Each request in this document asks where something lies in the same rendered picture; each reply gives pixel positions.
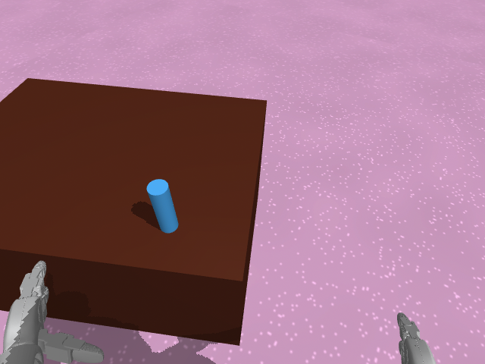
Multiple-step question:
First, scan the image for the right robot hand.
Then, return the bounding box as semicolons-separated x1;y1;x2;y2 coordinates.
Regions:
397;312;436;364

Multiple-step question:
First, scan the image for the left robot hand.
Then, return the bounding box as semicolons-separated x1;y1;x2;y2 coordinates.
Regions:
3;261;104;364

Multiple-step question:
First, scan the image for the can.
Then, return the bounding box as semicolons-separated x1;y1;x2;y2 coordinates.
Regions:
147;179;178;233

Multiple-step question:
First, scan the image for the left robot arm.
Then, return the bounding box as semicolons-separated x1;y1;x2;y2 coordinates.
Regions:
0;344;44;364

